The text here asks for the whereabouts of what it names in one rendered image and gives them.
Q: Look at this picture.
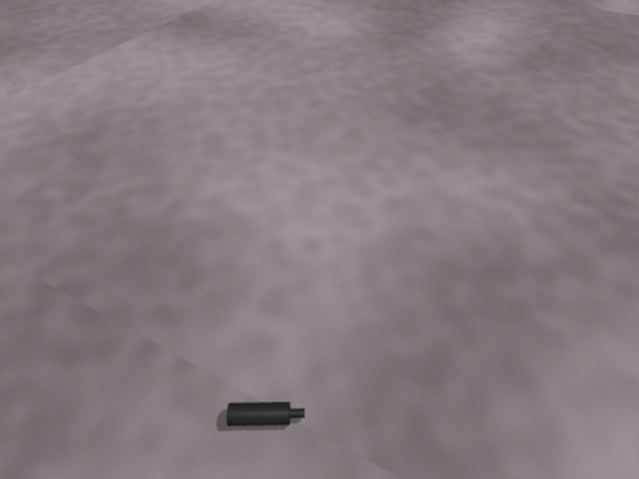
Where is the bottle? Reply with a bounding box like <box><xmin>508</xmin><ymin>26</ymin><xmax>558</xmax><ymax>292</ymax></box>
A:
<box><xmin>227</xmin><ymin>402</ymin><xmax>305</xmax><ymax>426</ymax></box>

